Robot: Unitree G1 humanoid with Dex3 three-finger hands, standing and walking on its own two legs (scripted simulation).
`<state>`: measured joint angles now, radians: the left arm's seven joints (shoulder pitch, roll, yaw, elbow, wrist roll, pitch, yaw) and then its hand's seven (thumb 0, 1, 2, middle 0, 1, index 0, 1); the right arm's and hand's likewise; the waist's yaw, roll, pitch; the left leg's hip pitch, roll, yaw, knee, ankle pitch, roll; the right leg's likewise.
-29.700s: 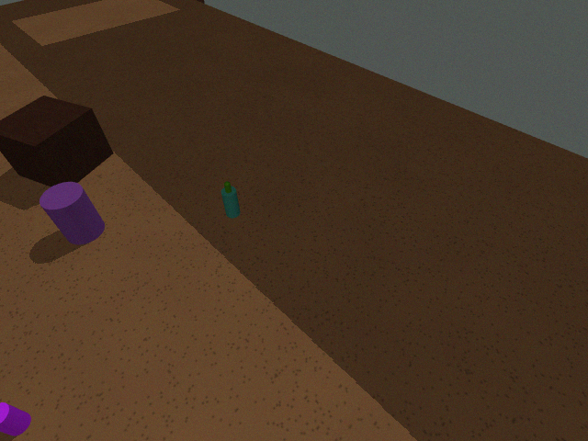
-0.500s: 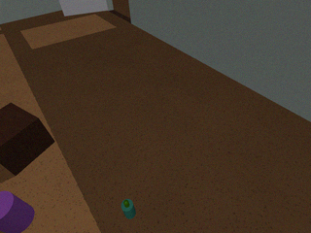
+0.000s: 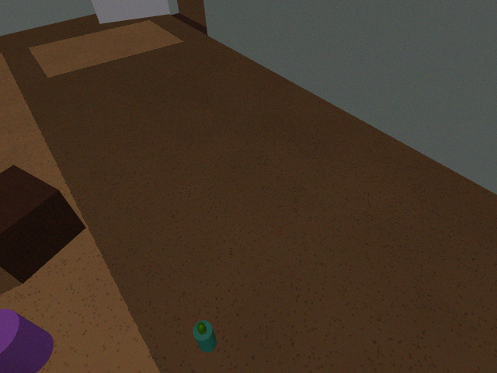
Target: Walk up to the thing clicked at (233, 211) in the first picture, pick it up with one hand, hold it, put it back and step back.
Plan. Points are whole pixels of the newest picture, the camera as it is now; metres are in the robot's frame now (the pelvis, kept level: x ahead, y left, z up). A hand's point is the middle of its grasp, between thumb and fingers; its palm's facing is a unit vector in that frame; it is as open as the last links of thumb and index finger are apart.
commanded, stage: stand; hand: left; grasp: from the side
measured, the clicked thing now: (204, 334) +0.40 +0.20 -0.68
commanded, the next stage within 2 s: step back in 0.28 s
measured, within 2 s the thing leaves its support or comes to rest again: neither
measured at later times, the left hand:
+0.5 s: hand out of the picture +0.08 +0.28 -0.17, palm faces -0.02 -0.93 -0.38, open 7.4 cm
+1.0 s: hand out of the picture +0.02 +0.32 -0.18, palm faces -0.12 -0.91 -0.39, open 7.4 cm
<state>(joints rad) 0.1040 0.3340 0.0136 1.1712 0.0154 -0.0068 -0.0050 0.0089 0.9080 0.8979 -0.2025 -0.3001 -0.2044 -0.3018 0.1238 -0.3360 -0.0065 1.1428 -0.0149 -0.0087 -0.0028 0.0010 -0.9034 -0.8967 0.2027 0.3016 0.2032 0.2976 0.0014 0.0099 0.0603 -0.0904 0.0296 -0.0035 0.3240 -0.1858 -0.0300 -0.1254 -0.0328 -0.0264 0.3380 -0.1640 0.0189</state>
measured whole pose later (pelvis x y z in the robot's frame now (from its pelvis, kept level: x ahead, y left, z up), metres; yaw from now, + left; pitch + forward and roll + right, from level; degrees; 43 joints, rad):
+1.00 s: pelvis -0.10 +0.06 -0.03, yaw -5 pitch -2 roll +1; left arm 0.13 0.37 0.06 0.88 0.02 0.06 0.01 0.01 0.91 0.90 -0.20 -0.30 -0.20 -0.30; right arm 0.13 -0.34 -0.05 0.88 -0.01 0.03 -0.02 0.00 -0.90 -0.90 0.21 0.30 0.21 0.30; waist -0.01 -0.02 0.20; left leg -0.31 -0.04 0.10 0.65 -0.31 0.08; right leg -0.27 0.04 0.08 0.71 -0.41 -0.01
